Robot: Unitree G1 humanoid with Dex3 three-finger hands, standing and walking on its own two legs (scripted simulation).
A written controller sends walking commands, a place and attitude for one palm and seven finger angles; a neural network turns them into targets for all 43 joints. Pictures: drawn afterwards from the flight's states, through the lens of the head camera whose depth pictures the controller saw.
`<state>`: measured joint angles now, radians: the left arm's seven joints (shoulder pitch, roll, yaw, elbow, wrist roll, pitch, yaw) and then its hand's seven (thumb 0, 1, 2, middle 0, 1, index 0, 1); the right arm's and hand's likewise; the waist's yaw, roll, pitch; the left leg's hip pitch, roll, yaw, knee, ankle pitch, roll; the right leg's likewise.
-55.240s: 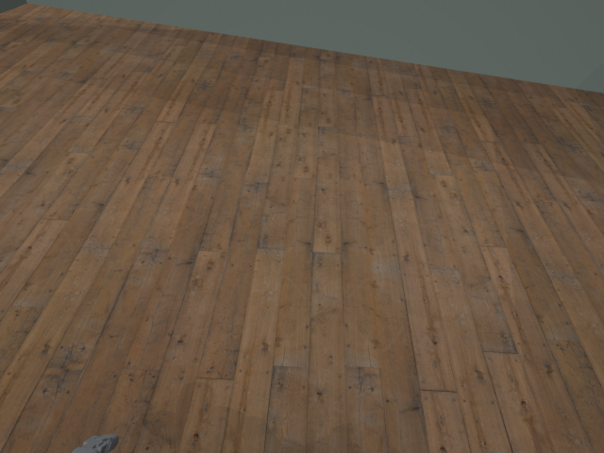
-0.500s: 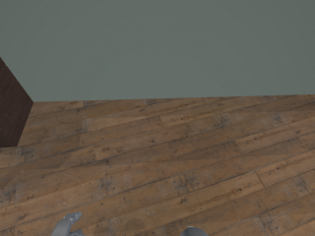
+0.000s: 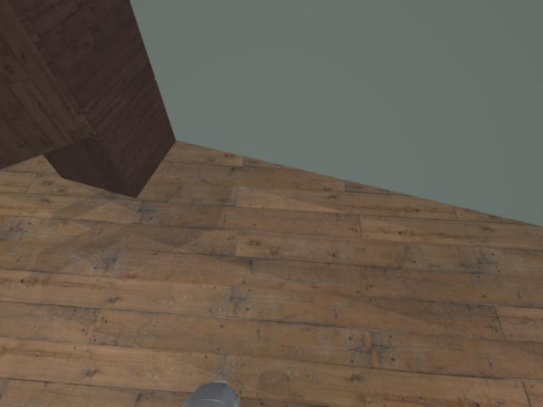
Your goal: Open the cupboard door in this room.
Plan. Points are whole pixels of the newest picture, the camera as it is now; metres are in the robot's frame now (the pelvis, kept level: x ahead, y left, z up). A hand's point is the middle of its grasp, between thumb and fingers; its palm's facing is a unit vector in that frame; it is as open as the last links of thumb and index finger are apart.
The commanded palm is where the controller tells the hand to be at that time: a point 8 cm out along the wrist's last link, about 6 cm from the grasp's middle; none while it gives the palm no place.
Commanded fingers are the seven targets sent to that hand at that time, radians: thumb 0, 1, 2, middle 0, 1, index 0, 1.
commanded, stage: turn to face it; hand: left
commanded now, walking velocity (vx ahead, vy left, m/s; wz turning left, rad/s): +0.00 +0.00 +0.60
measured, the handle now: out of the picture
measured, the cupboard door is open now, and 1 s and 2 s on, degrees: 50 50 50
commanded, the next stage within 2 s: take the last steps up to it in 0.88 s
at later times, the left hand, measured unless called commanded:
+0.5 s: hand out of the picture +0.09 +0.24 -0.15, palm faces +0.27 -0.93 -0.24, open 7.4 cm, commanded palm none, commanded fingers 0.00 0.90 0.90 -0.20 -0.30 -0.20 -0.30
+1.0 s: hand out of the picture -0.05 +0.18 -0.19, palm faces +0.57 -0.79 -0.23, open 7.3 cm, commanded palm none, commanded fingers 0.00 0.90 0.90 -0.20 -0.30 -0.20 -0.30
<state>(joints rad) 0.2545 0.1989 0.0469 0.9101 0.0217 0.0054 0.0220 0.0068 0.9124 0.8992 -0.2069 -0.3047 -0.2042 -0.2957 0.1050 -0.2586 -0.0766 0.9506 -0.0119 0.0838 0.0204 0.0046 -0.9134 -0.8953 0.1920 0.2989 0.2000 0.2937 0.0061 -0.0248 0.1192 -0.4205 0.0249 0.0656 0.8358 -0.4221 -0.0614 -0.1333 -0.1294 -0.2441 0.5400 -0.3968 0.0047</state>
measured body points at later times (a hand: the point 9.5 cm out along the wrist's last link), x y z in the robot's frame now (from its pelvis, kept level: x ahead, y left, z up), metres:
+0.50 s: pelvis +0.03 +0.00 +0.00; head +0.07 +0.03 +0.45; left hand +0.08 +0.29 -0.13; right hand +0.15 -0.22 -0.14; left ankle +0.02 +0.12 -0.73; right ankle +0.07 -0.15 -0.70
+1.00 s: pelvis +0.04 +0.00 -0.01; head +0.07 +0.04 +0.44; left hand -0.08 +0.22 -0.17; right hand +0.28 -0.16 -0.14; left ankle -0.01 +0.09 -0.74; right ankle +0.06 -0.14 -0.73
